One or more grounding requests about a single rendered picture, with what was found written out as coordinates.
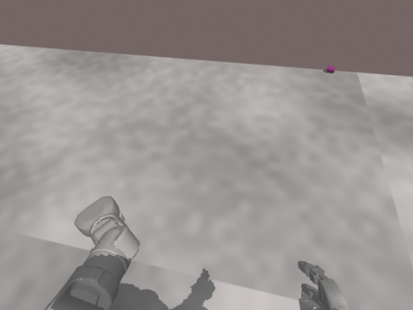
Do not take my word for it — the left robot arm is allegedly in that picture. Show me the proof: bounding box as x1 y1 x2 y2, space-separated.
44 214 140 310

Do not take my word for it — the left robot hand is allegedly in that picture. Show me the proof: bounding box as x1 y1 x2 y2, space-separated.
74 196 125 237

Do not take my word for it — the right robot hand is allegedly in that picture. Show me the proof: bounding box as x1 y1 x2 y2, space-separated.
298 261 350 310

